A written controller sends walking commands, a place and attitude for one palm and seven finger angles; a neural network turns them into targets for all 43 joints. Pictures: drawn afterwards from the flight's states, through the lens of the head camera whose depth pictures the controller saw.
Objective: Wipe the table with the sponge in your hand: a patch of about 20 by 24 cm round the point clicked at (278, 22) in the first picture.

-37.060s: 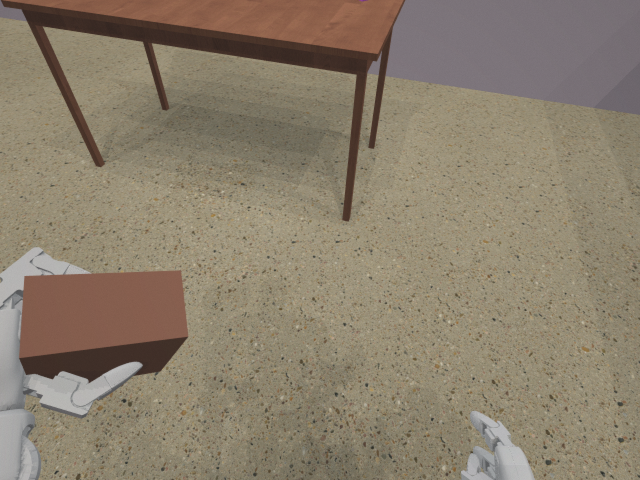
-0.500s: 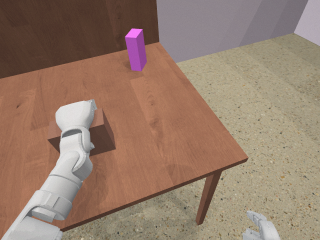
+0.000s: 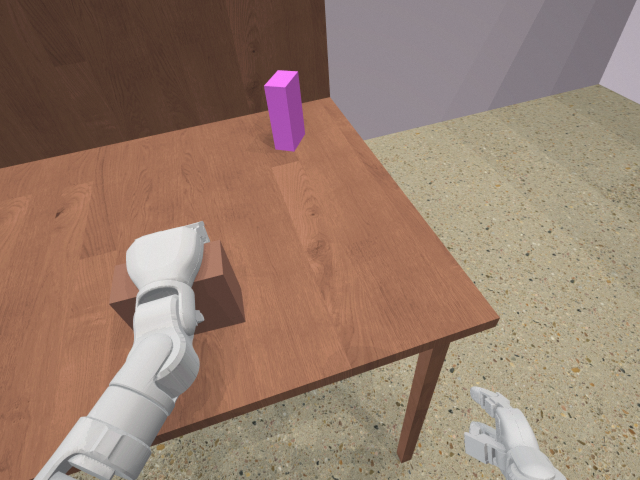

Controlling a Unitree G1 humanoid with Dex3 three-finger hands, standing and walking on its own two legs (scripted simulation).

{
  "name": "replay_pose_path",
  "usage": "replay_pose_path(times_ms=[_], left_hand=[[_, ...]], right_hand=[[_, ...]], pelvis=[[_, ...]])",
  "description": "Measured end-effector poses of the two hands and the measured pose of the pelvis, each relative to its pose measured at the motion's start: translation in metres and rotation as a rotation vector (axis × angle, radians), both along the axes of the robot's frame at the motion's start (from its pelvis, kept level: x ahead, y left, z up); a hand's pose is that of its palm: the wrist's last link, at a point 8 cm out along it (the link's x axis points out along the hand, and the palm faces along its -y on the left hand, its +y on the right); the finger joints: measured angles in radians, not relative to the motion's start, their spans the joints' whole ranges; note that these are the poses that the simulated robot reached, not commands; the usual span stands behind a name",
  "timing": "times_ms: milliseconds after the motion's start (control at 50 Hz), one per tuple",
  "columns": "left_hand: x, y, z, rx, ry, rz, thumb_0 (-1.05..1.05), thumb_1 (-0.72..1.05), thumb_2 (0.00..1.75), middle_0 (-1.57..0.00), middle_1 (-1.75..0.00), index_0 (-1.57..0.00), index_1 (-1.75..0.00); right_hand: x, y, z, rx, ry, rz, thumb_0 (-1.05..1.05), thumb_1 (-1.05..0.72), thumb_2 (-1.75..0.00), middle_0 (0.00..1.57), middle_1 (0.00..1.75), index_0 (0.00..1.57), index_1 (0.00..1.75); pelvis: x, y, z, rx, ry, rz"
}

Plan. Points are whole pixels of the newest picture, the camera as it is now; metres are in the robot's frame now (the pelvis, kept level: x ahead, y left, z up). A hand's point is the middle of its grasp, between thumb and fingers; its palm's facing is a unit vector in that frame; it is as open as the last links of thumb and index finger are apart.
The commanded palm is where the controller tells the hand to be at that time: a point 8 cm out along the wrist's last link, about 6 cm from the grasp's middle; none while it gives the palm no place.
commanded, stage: wipe back along the middle lane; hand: left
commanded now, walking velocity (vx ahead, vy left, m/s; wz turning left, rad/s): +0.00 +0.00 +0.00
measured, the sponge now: (188, 302) +0.33 +0.24 +0.04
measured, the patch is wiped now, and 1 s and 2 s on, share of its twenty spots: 0.55 0.80 0.85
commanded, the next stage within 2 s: slide across to the third lane in 0.70 s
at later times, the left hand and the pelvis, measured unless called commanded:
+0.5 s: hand (190, 304) +0.30 +0.20 +0.08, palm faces +0.10 -0.10 -0.99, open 10.3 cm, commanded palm +0.24 +0.18 +0.12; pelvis +0.00 +0.01 +0.00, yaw -1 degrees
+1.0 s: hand (203, 325) +0.27 +0.17 +0.09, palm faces +0.12 -0.17 -0.98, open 10.3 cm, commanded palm +0.22 +0.15 +0.14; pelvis -0.01 -0.01 +0.00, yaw -1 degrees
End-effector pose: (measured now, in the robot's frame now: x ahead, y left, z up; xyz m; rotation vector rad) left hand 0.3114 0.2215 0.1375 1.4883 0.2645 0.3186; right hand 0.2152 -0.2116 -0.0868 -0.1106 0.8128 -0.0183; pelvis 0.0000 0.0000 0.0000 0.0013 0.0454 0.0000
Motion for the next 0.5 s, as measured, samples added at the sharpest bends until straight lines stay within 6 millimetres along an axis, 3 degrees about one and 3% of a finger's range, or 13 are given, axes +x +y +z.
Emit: replay_pose_path(times_ms=[200, 500], left_hand=[[-0.014, -0.005, 0.000, -0.018, -0.025, -0.014, 0.01, -0.50, 1.05, -0.63, -1.41, -0.68, -1.35], [-0.039, -0.019, -0.001, -0.048, -0.057, -0.033, 0.01, -0.50, 1.05, -0.59, -1.43, -0.69, -1.33]], right_hand=[[-0.001, 0.001, -0.002, 0.016, 0.003, 0.003, 0.01, -0.90, -0.90, 0.20, 0.30, 0.20, 0.30], [0.018, 0.012, 0.008, 0.053, -0.055, 0.044, 0.01, -0.90, -0.90, 0.20, 0.30, 0.20, 0.30]], pelvis=[[0.002, 0.003, -0.001, -0.001, -0.009, -0.007], [0.003, 0.005, -0.002, 0.001, -0.030, -0.009]])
